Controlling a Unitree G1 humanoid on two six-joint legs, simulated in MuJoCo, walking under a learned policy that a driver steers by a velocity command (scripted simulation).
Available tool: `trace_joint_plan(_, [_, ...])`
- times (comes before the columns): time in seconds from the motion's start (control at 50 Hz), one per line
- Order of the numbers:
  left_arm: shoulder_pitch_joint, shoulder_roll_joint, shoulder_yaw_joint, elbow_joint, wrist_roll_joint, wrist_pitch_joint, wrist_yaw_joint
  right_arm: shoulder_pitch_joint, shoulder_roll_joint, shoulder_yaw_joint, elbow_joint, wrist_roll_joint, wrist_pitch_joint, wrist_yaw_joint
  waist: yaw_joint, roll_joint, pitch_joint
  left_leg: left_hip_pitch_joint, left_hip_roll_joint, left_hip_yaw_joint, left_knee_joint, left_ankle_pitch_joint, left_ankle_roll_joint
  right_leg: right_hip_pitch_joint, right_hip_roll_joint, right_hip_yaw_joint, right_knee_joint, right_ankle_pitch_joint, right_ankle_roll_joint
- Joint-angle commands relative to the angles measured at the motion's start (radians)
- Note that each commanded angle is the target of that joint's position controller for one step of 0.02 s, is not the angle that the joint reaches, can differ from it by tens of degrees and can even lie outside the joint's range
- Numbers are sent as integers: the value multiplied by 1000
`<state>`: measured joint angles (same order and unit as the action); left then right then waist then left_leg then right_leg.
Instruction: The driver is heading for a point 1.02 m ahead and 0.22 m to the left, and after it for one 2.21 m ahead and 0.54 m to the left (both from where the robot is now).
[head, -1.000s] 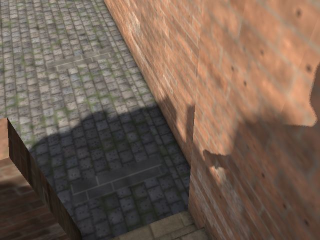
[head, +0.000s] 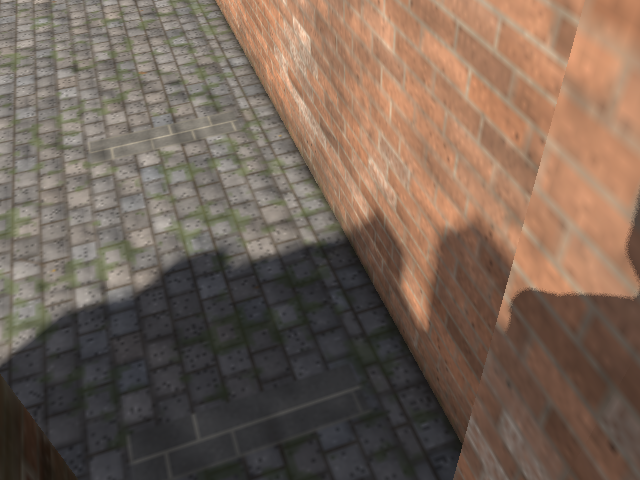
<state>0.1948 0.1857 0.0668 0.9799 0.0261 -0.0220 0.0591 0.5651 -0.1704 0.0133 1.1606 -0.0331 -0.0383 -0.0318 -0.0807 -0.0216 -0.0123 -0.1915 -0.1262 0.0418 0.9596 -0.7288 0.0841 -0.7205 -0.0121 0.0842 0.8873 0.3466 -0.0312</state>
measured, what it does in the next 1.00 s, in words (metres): goes down: right foot 0.21 m lower, then left foot 0.22 m lower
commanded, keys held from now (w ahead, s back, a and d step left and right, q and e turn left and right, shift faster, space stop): w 0.44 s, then no key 0.56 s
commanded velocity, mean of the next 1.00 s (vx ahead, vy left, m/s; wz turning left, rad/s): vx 0.30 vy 0.07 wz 0.00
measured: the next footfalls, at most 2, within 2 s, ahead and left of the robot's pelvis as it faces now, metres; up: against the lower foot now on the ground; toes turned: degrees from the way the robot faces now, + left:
right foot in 0.16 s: +0.20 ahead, -0.12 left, -0.21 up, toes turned -2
left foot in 0.70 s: +0.37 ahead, +0.17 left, -0.43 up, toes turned +1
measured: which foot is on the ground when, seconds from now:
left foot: down 0.00-0.18, up 0.20-0.68, down 0.70-1.00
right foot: up 0.00-0.14, down 0.16-0.70, up 0.72-1.00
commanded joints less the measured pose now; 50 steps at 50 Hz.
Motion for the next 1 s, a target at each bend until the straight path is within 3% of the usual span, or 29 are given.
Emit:
trace_joint_plan(0.02, [-115, 31, -6, -92, -28, -23, -32, -112, -137, -20, -93, -10, 14, -8, 23, 50, 176, -346, 228, -330, -304, 175, 145, 235, -24, -35, -251, 161, 7])
trace_joint_plan(0.08, [-27, 104, 13, -55, -41, -8, -45, 11, -91, -17, -72, 1, 4, 12, -16, 11, 273, -219, 193, -305, -154, 325, 138, 300, -86, -1, -437, 209, 4])
trace_joint_plan(0.1, [74, 110, 8, -6, -31, -18, -43, 4, -101, -18, -73, -26, 9, 22, 3, 29, 244, -180, 182, -282, -17, 437, 126, 415, -115, 0, -477, 213, 2])
trace_joint_plan(0.16, [439, 235, 62, 114, -9, 30, -35, -30, -158, -38, -74, -12, -8, 61, 161, 12, 128, -251, 92, -200, 487, 755, 101, 810, -104, -106, -557, 82, 25])
trace_joint_plan(0.18, [433, 247, 63, 103, 14, 22, -46, 52, -93, -41, -80, -3, -11, 60, 143, -163, 134, -391, -83, -79, 836, -13, 71, 874, -176, -70, -555, 216, 2])
trace_joint_plan(0.2, [461, 269, 53, 108, 26, 11, -71, 153, -38, -43, -81, 4, -3, 44, 70, -271, 47, -664, -67, -113, 1021, -266, 29, 1070, -321, 91, -211, 581, -59])
trace_joint_plan(0.24, [511, 228, 36, 98, -31, -18, -67, 0, -81, -37, -105, -41, 20, 30, 124, -110, 34, -777, -32, -144, 1048, -128, 7, 892, -384, 197, -306, 275, -182])
trace_joint_plan(0.26, [478, 275, 43, 94, -73, -21, -40, -76, -73, -27, -154, -55, 35, 35, 110, -199, 24, -835, -6, -121, 1092, -61, -17, 777, -465, 428, -426, -220, -327])
trace_joint_plan(0.3, [380, 200, 2, 75, -41, -37, -14, -176, -86, -19, -177, -45, 46, 21, 71, -136, 130, -779, 59, -330, 699, 368, -60, 500, -457, 386, -394, -213, -319])
trace_joint_plan(0.32, [280, 103, -50, 43, -35, -53, 7, -216, -59, -4, -177, -23, 68, 32, 14, -27, 184, -596, 47, -320, 469, 592, -120, 216, -348, 218, -376, -202, -242])
trace_joint_plan(0.36, [236, 130, -84, 3, -37, -76, 14, -158, -3, 18, -136, -6, 99, 50, -9, -114, 62, -325, 15, -145, 363, 756, -156, 116, -265, 90, -369, -100, -169])
trace_joint_plan(0.38, [273, 181, -64, 0, -50, -92, 12, -143, -29, -1, -125, -20, 109, 52, -1, -185, 26, -337, -5, -114, 412, 885, -143, 155, -245, 75, -321, -103, -156])
trace_joint_plan(0.4, [312, 178, -53, 24, -78, -94, 12, -206, -78, -17, -152, -26, 112, 55, 16, -195, 53, -460, 16, -187, 402, 955, -130, 229, -221, 109, -244, -219, -137])
trace_joint_plan(0.44, [360, 165, -51, 27, -78, -91, 15, -306, -111, -25, -212, -37, 103, 67, 41, -132, 104, -602, 51, -179, 259, 1043, -123, 303, -220, 160, -202, -478, -129])
trace_joint_plan(0.48, [341, 116, -53, 48, -97, -77, 22, -414, -112, -25, -297, -43, 93, 80, 61, -246, 123, -596, 107, -158, 263, 1020, -147, 245, -206, 210, -214, -818, -182])
trace_joint_plan(0.52, [377, 108, -51, 51, -74, -83, 29, -470, -107, -27, -326, -48, 86, 77, 95, -122, 144, -616, 125, -157, 97, 1054, -165, 287, -203, 212, -137, -769, -162])
trace_joint_plan(0.6, [333, 104, -44, 4, -27, -14, 47, -474, -59, -32, -338, 42, 28, 93, 189, -58, 124, -271, 191, -146, -527, 1250, -146, 247, -130, 97, -31, -831, -121])
trace_joint_plan(0.62, [345, 113, -38, -4, -28, -15, 31, -443, -89, -47, -331, 39, 16, 90, 196, -23, 91, -134, 175, -78, -472, 1268, -135, 191, -148, 82, 3, -780, -125])
trace_joint_plan(0.64, [292, 135, -27, -8, -46, -17, 17, -336, -84, -49, -282, 17, 14, 88, 133, -100, 56, 26, 183, -99, -373, 1239, -108, 98, -159, 84, 75, -719, -116])
trace_joint_plan(0.68, [292, 144, -12, 2, -2, 1, 4, -24, -125, -68, -182, 47, 4, 82, -20, 49, 42, 187, 176, -13, -738, 1255, -113, 200, -38, -88, 452, -727, -75])
trace_joint_plan(0.7, [371, 108, 5, 28, -7, 12, 16, 77, -164, -89, -120, 39, -13, 93, -17, 118, 47, 304, 289, -137, -923, 1293, -115, 194, 15, -41, 670, -874, -82])
trace_joint_plan(0.72, [440, 24, 15, 20, -45, 7, 5, 200, -252, -98, -54, -2, -23, 103, 37, 379, 21, 551, 344, -91, -469, 2069, -143, -173, 156, -135, 1114, -1443, -31])
trace_joint_plan(0.74, [453, 19, 6, -17, -93, -11, 12, 168, -273, -97, -72, 10, -10, 104, 98, 470, 3, 636, 433, -165, -264, 2354, -114, -429, 99, -149, 1264, -1435, -18])
trace_joint_plan(0.78, [312, 39, -12, -8, -57, -19, -2, 139, -210, -80, -129, 39, 41, 92, 29, 280, -68, 568, 449, -252, -313, 1991, -61, -567, 73, -151, 1307, -1209, -19])
trace_joint_plan(0.84, [194, -25, -37, -36, -15, 16, -12, -66, -221, -65, -170, -29, 31, 30, 88, 173, 2, 55, 565, -398, -512, 1161, 253, -430, 28, 18, 1240, -812, 21])
trace_joint_plan(0.86, [155, 26, -20, -24, 0, 26, -8, -58, -139, -33, -160, -21, 9, 46, 88, 81, 89, -20, 433, -276, -458, 1229, 188, -428, 71, 3, 1111, -685, 23])
trace_joint_plan(0.92, [56, -40, -49, -99, 18, 30, -25, -76, -72, 13, -124, 30, -13, 24, 129, 88, 95, -219, 348, -170, -491, 1081, 75, -261, 61, -82, 650, -420, 60])
trace_joint_plan(0.96, [119, -67, -63, -58, 35, 29, -55, -86, -115, 10, -112, 30, -21, 23, 127, 125, 7, -231, 341, -208, -542, 958, 33, 24, 10, -116, 442, -176, 36])
trace_joint_plan(1.0, [187, -38, -59, 1, 18, 48, -52, -104, -126, 15, -105, 38, -31, 26, 149, 131, -6, -221, 343, -203, -512, 1029, 30, 168, -23, -83, 345, -109, 7])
